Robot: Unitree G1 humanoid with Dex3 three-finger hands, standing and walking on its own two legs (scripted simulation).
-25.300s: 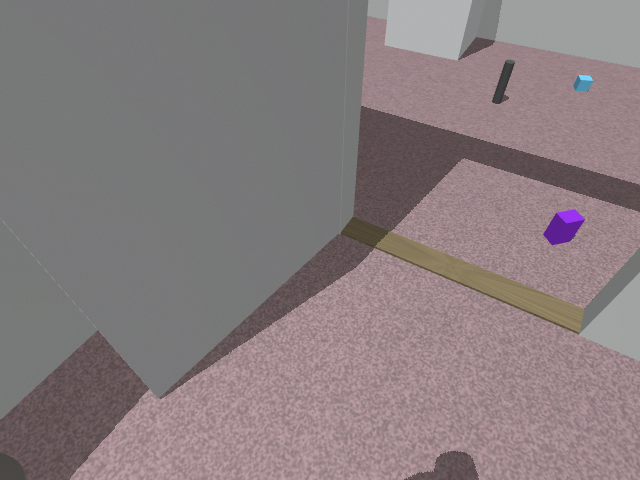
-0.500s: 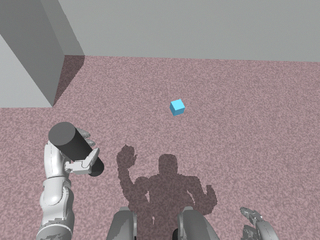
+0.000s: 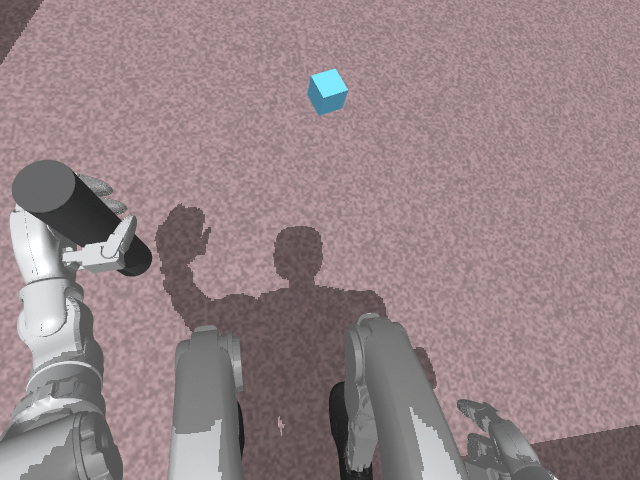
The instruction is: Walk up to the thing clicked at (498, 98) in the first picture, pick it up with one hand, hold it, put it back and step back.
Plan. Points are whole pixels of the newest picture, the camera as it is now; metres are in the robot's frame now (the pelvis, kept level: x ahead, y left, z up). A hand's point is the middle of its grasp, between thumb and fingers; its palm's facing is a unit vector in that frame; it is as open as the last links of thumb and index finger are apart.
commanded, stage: crouch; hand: left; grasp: from above
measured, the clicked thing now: (100, 231) +0.43 +0.25 -0.07
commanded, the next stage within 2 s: lower in 0.90 s
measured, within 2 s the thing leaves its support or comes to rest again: neither
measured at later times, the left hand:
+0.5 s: hand (124, 240) +0.45 +0.25 -0.17, palm faces +0.23 -0.97 +0.00, open 7.3 cm
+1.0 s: hand (132, 250) +0.45 +0.26 -0.23, palm faces +0.20 -0.98 -0.01, open 7.3 cm
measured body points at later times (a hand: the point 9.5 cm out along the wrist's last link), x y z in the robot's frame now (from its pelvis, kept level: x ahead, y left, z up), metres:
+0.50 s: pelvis -0.02 +0.00 -0.11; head +0.19 +0.07 +0.28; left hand +0.43 +0.30 -0.17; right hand +0.06 -0.27 -0.21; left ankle +0.08 +0.13 -0.42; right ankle +0.08 -0.12 -0.42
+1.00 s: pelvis -0.02 +0.01 -0.14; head +0.21 +0.09 +0.24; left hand +0.43 +0.31 -0.22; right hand +0.07 -0.27 -0.23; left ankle +0.08 +0.13 -0.42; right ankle +0.08 -0.12 -0.42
